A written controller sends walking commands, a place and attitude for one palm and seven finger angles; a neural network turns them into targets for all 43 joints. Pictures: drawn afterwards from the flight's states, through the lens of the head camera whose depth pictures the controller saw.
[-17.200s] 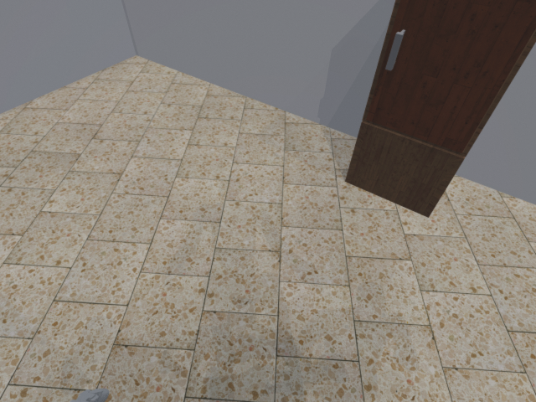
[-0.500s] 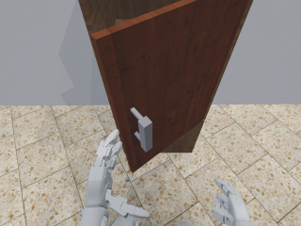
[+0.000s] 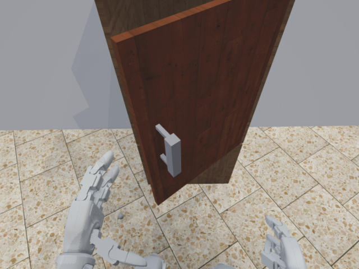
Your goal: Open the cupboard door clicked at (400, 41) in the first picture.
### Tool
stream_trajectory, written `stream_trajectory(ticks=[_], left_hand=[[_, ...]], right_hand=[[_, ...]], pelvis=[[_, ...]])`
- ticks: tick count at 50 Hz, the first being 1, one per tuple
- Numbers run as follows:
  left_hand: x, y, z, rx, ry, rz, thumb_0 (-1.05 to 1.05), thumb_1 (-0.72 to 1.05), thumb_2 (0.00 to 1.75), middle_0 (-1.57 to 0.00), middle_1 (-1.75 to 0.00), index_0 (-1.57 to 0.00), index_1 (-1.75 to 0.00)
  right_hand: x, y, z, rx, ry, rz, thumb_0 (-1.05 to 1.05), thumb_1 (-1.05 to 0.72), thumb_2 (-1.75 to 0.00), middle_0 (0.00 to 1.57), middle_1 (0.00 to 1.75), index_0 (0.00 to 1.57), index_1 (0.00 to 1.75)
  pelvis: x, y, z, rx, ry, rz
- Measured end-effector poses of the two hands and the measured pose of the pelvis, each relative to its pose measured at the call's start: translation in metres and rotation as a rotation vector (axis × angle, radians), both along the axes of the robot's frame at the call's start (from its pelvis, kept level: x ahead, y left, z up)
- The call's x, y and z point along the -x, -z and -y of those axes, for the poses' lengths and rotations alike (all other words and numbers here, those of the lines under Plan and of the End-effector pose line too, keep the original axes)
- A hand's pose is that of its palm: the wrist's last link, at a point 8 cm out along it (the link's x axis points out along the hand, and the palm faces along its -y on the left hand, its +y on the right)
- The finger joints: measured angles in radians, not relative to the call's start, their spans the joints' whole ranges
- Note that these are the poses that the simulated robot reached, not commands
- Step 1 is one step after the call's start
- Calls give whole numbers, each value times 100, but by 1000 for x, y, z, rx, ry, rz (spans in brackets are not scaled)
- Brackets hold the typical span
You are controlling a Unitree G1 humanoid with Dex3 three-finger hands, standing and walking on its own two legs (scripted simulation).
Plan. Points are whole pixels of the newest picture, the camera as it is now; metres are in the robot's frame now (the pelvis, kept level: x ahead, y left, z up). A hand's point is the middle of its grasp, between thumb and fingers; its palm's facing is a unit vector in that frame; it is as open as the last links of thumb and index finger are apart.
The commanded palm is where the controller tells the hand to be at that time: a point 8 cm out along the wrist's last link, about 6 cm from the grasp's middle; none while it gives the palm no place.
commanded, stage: draw the hand back to the body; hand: left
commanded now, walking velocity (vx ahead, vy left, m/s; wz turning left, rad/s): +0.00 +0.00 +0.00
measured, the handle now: (167, 150) +0.36 +0.06 +0.07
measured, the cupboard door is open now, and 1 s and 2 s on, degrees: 38 38 38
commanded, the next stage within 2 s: step back with the hand held close in 1.40 s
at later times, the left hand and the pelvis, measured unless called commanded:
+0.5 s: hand (56, 209) +0.19 +0.20 +0.15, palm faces +0.17 -0.94 -0.28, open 15.1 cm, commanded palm +0.16 +0.25 +0.17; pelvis +0.01 +0.02 +0.04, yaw +0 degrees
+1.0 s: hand out of the picture +0.21 +0.28 +0.23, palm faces +0.44 -0.81 -0.39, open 9.3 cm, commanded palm +0.16 +0.33 +0.25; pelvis +0.02 +0.03 +0.08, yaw -1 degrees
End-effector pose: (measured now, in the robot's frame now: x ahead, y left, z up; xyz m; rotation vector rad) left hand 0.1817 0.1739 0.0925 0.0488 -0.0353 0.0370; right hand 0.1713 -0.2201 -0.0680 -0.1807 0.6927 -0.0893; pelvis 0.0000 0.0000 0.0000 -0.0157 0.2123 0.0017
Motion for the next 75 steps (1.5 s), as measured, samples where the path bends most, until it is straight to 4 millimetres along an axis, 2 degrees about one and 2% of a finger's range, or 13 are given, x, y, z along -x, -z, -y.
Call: stream_trajectory(ticks=[4, 12, 17, 20, 28, 36, 43, 51, 56, 65, 75], left_hand=[[5, -18, -11, 9, -22, 7, -1, -50, 30, -15, -30, -15, -30], [12, -27, -26, 3, -1, -33, -1, -50, 30, -15, -30, -15, -30], [13, -45, -47, -20, -28, 11, -1, -47, 31, -15, -31, -15, -30], [14, -58, -61, -139, -76, -6, -1, -41, 34, -15, -31, -15, -30], [23, -80, -84, -263, -175, -71, -1, -19, 43, -16, -31, -16, -30], [19, -107, -114, -324, -286, -23, -1, 8, 55, -17, -31, -17, -30], [14, -135, -130, -357, -345, 60, 0, 32, 65, -18, -31, -18, -30], [11, -160, -147, -407, -417, 117, 0, 60, 77, -19, -31, -19, -30], [12, -171, -149, -418, -452, 145, 1, 75, 84, -20, -31, -20, -30], [8, -150, -133, -369, -417, 63, 1, 87, 89, -20, -31, -20, -30], [9, -168, -126, -407, -422, 118, 1, 89, 90, -21, -31, -21, -30]], right_hand=[[2, -12, -6, -14, 8, 26, 2, -90, -90, 20, 30, 20, 30], [-1, -34, -12, 11, -5, 80, 2, -90, -90, 20, 30, 20, 30], [-5, -43, -16, 17, -8, 105, 2, -90, -90, 20, 30, 20, 30], [-8, -48, -21, 24, -2, 100, 2, -90, -90, 20, 30, 20, 30], [-13, -60, -38, 11, -12, 98, 2, -90, -90, 20, 30, 20, 30], [-18, -68, -50, 14, -45, 91, 2, -90, -90, 20, 30, 20, 30], [-25, -74, -49, 20, -58, 92, 2, -90, -90, 20, 30, 20, 30], [-32, -79, -38, 34, -53, 81, 2, -90, -90, 20, 30, 20, 30], [-35, -78, -30, 35, -51, 68, 2, -90, -90, 20, 30, 20, 30], [-33, -77, -16, 47, -34, 39, 2, -90, -90, 20, 30, 20, 30], [-36, -76, -11, 26, -26, 56, 2, -90, -90, 20, 30, 20, 30]], pelvis=[[-1, -9, -4, 4, 0, 27], [-1, -20, -11, 12, -4, 67], [-3, -25, -14, 19, -5, 87], [-6, -31, -17, 15, -3, 105], [-11, -50, -27, 9, 1, 161], [-15, -63, -31, 5, 0, 211], [-19, -71, -32, 0, 4, 243], [-24, -77, -26, -4, 10, 262], [-25, -80, -22, -6, 9, 268], [-27, -82, -13, -10, 10, 271], [-28, -83, -6, -11, 10, 284]])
